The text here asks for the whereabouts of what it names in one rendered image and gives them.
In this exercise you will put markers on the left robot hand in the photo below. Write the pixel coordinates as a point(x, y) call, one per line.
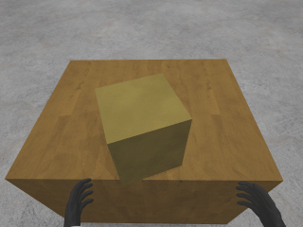
point(76, 204)

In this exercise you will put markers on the carton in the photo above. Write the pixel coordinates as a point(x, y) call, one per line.
point(146, 126)

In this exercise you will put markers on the pedestal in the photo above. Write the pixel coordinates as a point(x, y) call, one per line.
point(67, 144)

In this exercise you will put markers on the right robot hand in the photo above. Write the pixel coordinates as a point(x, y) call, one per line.
point(262, 204)

